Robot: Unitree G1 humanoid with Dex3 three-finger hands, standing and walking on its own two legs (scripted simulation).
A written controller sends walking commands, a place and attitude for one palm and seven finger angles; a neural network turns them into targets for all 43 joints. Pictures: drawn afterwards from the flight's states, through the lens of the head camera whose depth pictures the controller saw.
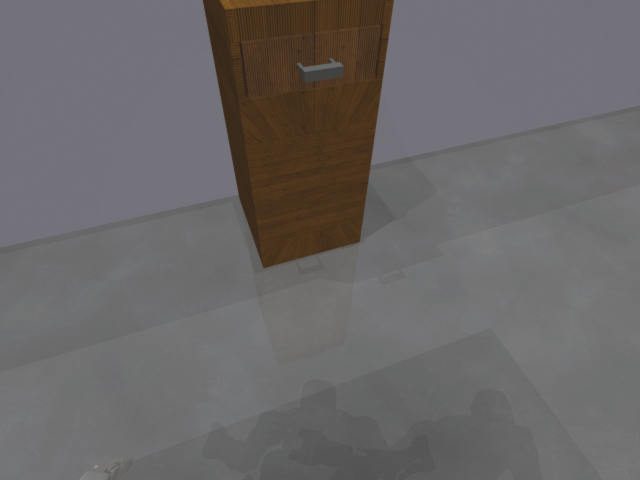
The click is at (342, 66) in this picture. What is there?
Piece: drawer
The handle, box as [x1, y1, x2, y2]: [297, 58, 343, 81]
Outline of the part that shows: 343,66 339,62 335,62 331,58 329,58 329,62 327,64 303,67 300,63 297,63 297,67 301,72 301,77 304,81 342,76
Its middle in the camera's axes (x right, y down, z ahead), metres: -0.01 -0.44 +1.00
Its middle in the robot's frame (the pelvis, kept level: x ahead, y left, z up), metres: +1.05 +0.06 +0.03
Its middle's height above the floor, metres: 0.80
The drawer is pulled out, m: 0.00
